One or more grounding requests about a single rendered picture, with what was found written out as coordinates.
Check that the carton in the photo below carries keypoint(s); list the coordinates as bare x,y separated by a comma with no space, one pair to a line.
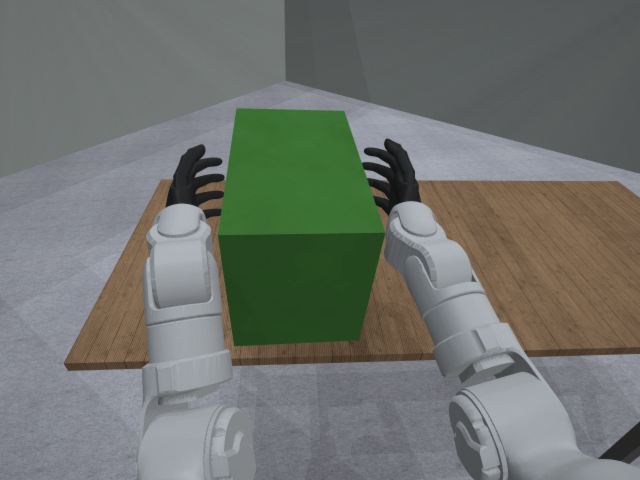
300,235

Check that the robot left hand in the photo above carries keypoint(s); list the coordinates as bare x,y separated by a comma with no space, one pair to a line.
185,184

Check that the table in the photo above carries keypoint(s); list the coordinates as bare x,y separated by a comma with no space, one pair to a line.
559,262

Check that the robot right hand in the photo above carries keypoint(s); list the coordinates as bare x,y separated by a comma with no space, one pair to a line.
402,186

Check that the robot right forearm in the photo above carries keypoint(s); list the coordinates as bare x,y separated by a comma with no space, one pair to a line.
470,342

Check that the robot left upper arm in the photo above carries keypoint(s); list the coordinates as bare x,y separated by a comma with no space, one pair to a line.
203,443

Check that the robot right upper arm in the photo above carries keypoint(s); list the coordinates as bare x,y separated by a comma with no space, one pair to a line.
513,428

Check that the robot left forearm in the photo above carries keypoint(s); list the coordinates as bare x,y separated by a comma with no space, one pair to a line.
187,355

